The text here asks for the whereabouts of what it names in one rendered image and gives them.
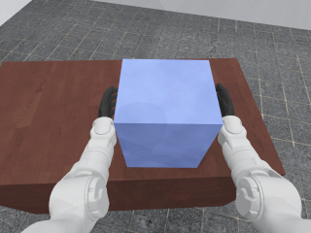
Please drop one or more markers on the robot right upper arm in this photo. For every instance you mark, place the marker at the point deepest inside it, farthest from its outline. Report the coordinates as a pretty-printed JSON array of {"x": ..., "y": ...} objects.
[{"x": 271, "y": 204}]

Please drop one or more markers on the robot right forearm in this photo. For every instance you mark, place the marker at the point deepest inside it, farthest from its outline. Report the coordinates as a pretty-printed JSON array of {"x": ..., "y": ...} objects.
[{"x": 239, "y": 154}]

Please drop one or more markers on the pedestal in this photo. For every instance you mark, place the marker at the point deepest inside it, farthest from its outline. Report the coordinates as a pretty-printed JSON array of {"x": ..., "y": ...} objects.
[{"x": 47, "y": 109}]

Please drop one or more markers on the robot left upper arm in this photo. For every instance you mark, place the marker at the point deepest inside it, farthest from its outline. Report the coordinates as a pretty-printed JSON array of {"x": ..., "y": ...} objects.
[{"x": 76, "y": 204}]

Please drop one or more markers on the carton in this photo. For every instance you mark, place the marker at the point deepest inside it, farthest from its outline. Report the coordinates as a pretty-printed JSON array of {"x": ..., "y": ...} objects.
[{"x": 167, "y": 112}]

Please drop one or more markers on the robot left forearm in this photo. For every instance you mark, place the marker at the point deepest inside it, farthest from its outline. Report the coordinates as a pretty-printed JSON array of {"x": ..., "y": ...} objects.
[{"x": 97, "y": 156}]

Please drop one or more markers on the robot left hand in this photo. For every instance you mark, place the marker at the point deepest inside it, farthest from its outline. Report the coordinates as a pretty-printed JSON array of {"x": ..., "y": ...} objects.
[{"x": 106, "y": 104}]

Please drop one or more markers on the robot right hand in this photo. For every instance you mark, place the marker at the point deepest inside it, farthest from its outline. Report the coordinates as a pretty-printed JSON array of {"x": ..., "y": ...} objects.
[{"x": 224, "y": 99}]

